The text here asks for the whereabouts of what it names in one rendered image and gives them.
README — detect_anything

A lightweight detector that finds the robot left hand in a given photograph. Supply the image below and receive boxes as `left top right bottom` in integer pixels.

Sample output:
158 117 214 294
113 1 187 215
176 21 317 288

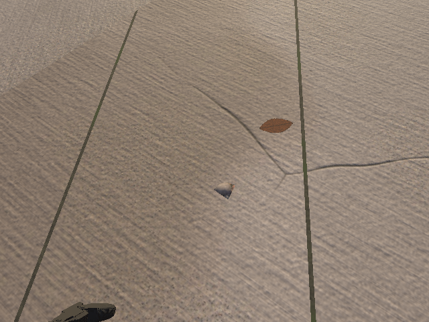
49 302 116 322

